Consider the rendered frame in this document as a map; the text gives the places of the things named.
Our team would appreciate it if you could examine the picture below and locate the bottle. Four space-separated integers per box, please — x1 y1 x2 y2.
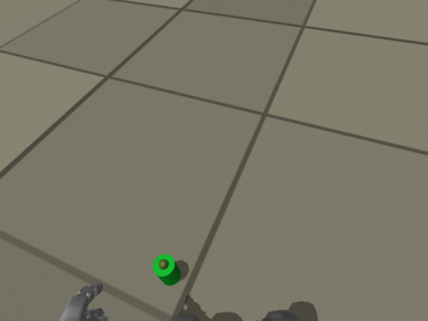
153 254 181 286

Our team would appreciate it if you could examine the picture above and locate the left robot hand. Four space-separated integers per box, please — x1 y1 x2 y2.
59 284 108 321

